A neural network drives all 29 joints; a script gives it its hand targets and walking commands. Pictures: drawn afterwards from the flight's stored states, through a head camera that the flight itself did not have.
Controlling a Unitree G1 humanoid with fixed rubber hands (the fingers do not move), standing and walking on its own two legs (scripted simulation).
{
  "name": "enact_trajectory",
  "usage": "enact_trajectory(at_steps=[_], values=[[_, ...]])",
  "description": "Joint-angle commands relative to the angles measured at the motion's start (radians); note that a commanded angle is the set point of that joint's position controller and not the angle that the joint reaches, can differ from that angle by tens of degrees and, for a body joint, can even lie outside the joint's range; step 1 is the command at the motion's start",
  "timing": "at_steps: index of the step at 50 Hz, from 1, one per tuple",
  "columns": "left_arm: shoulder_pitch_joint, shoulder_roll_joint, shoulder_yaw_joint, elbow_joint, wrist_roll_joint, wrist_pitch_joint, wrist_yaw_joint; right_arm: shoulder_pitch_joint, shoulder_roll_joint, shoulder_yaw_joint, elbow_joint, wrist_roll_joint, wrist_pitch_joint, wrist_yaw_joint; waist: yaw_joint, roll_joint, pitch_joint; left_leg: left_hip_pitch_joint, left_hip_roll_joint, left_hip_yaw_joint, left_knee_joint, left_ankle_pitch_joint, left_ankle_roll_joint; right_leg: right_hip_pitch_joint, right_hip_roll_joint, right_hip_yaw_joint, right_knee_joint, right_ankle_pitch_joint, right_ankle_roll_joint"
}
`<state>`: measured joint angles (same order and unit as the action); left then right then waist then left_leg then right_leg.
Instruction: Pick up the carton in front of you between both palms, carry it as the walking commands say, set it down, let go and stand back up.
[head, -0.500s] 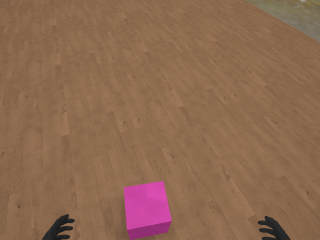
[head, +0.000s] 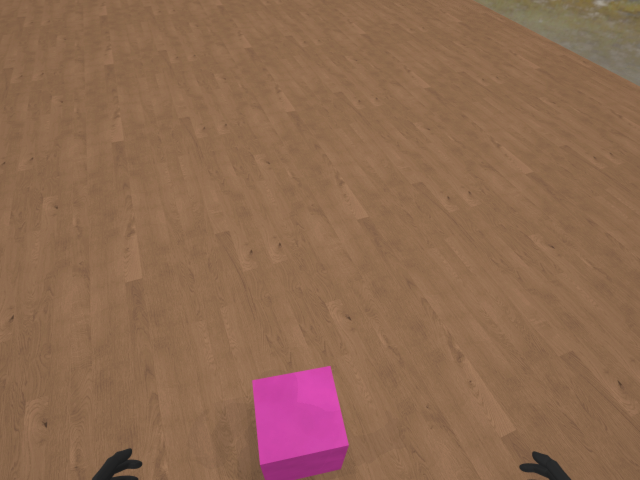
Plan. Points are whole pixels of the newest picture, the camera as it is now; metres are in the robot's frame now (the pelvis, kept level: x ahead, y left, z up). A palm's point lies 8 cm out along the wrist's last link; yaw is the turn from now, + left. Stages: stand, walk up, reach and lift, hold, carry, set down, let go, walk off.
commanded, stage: stand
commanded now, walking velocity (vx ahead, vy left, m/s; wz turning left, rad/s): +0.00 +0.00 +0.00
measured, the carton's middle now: (298, 426) +0.38 +0.06 -0.65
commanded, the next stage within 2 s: none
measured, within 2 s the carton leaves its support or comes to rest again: neither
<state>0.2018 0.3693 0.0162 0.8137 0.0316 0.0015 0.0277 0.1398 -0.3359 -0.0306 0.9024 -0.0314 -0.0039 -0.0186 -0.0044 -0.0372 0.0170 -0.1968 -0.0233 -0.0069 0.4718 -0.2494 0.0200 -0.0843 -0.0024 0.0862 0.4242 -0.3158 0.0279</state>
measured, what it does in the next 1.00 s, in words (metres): stands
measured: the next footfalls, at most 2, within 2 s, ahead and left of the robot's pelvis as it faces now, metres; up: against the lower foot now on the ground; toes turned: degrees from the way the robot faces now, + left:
none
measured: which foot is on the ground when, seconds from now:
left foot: down 0.00-1.00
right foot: down 0.00-1.00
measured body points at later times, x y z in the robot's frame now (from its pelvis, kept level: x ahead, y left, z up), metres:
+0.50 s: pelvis -0.02 +0.00 +0.00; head -0.02 +0.01 +0.45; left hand +0.08 +0.30 -0.12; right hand +0.09 -0.32 -0.10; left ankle +0.00 +0.11 -0.74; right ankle -0.05 -0.14 -0.74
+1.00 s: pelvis -0.02 -0.01 +0.01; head -0.02 +0.00 +0.46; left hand +0.08 +0.31 -0.12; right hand +0.09 -0.32 -0.10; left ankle +0.00 +0.11 -0.74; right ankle -0.05 -0.14 -0.74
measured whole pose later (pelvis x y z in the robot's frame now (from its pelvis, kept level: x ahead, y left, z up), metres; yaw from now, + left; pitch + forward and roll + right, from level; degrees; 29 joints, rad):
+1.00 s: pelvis -0.02 -0.01 +0.01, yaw +1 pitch -3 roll +0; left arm 0.15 0.39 0.01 0.99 0.02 -0.01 0.01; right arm 0.10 -0.38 -0.01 1.04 -0.01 -0.01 -0.01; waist 0.00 -0.02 0.04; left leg -0.17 -0.01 -0.02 0.39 -0.18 0.01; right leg -0.05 0.00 0.07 0.34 -0.24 0.02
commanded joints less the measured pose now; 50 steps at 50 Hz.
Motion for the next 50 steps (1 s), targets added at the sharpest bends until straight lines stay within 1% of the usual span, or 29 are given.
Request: enact_trajectory(at_steps=[1,10,18,50], values=[[-0.019,0.145,0.032,-0.039,-0.001,-0.014,0.003,-0.037,-0.171,-0.034,-0.039,0.001,-0.012,-0.002,0.000,0.035,-0.033,0.085,0.112,-0.103,-0.070,0.248,0.006,-0.079,-0.076,0.041,-0.066,0.223,-0.031],[-0.025,0.157,0.029,0.009,-0.003,-0.017,-0.001,-0.045,-0.186,-0.030,0.002,0.005,-0.013,0.002,-0.001,0.037,-0.014,0.082,0.117,-0.111,-0.098,0.193,0.006,-0.080,-0.081,0.049,-0.095,0.188,-0.036],[-0.031,0.165,0.027,0.047,-0.005,-0.019,-0.005,-0.051,-0.197,-0.026,0.033,0.009,-0.014,0.004,-0.001,0.036,-0.007,0.083,0.122,-0.118,-0.116,0.174,0.006,-0.075,-0.085,0.052,-0.112,0.176,-0.038],[-0.073,0.185,0.026,0.139,-0.013,-0.020,-0.011,-0.075,-0.220,-0.014,0.100,0.017,-0.016,0.006,0.000,0.039,-0.014,0.092,0.132,-0.128,-0.140,0.205,0.008,-0.045,-0.098,0.047,-0.144,0.194,-0.041]])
